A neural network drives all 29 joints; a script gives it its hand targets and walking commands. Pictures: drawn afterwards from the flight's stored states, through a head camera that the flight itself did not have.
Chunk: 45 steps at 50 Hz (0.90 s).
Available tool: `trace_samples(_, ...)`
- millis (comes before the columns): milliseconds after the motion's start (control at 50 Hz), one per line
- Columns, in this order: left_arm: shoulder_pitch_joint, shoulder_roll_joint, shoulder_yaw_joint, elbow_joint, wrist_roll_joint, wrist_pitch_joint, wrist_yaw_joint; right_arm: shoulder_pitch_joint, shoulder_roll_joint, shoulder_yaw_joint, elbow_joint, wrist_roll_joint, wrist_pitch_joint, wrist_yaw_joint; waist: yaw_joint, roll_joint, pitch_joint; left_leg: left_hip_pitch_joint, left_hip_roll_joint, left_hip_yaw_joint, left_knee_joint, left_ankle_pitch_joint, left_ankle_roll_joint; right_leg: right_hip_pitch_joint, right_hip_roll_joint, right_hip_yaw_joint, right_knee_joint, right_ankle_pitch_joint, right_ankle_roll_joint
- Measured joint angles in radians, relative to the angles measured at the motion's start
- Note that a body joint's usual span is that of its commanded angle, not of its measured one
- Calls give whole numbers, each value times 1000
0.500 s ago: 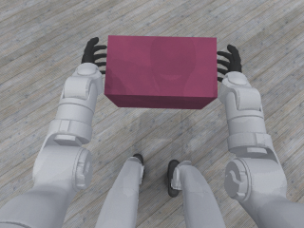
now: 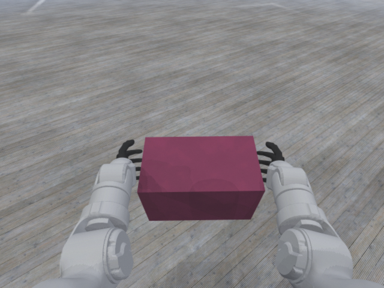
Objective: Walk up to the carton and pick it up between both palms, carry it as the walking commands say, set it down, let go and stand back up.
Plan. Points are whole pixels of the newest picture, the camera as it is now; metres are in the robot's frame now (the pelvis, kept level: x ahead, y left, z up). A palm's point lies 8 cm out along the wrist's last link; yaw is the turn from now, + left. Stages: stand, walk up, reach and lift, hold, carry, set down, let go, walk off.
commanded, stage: reach and lift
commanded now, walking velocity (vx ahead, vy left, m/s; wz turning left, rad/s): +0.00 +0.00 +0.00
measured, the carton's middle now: (199, 179) +0.39 +0.01 +0.02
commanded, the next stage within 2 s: hold in 0.84 s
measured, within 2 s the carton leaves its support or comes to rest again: neither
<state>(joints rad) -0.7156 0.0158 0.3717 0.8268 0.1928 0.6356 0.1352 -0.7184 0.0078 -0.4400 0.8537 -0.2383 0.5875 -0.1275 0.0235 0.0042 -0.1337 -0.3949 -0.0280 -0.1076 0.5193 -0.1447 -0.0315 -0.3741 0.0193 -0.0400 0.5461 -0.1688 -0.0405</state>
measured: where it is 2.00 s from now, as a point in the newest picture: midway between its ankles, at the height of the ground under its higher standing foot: outside the picture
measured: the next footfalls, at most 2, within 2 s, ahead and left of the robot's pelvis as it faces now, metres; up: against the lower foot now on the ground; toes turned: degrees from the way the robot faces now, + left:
none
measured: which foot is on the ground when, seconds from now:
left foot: down 0.00-1.00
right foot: down 0.00-1.00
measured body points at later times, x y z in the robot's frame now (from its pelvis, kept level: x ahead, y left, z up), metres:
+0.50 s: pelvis +0.05 +0.00 +0.01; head +0.00 +0.00 +0.46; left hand +0.38 +0.17 +0.05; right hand +0.37 -0.18 +0.05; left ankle +0.10 +0.13 -0.73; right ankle +0.08 -0.10 -0.73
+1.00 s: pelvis +0.05 +0.00 +0.01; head -0.02 -0.01 +0.45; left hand +0.36 +0.17 +0.05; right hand +0.35 -0.18 +0.04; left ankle +0.10 +0.13 -0.73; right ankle +0.08 -0.10 -0.73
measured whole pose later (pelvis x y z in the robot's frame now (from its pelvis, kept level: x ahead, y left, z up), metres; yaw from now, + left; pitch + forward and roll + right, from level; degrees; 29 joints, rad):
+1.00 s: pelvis +0.05 +0.00 +0.01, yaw -1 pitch +1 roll +1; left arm -0.37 -0.07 0.27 0.53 0.23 0.71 0.09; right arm -0.32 0.11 -0.33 0.46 -0.25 0.69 -0.11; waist 0.02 0.00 -0.20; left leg -0.30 -0.02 -0.08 0.44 -0.16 -0.03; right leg -0.30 0.03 -0.01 0.49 -0.21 -0.03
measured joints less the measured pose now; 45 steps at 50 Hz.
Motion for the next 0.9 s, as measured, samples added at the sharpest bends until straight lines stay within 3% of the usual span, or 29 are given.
trace_samples(140, 61, -30, 1, 0, 32, 2, -79, 116, 0, 2, -83, -8, 30, 28, -5, 0, 2, 42, 0, 7, -31, 15, 10, 41, 0, 9, -29, -9, 5)
trace_samples(200, 102, -41, -10, -21, 32, 4, -80, 163, 6, 27, -113, -8, 34, 32, -4, -1, 7, 45, 1, 16, -31, 6, 11, 41, 0, 18, -29, -17, 7)
trace_samples(320, 198, -45, -108, -167, 32, 27, -67, 252, 35, 98, -260, -8, 55, 32, -4, -1, 6, 47, 1, 26, -31, -14, 14, 41, 0, 28, -30, -32, 12)
trace_samples(580, 323, -82, -112, -291, 32, 71, -66, 375, 83, 106, -403, -8, 109, 31, -4, -1, -50, 88, 3, 25, -78, -15, 10, 72, 1, 28, -55, -44, 11)
trace_samples(900, 346, -87, -107, -300, 32, 75, -56, 399, 98, 106, -403, -7, 112, 23, -4, -1, -65, 94, 9, 25, -79, -11, 6, 76, 7, 28, -55, -40, 6)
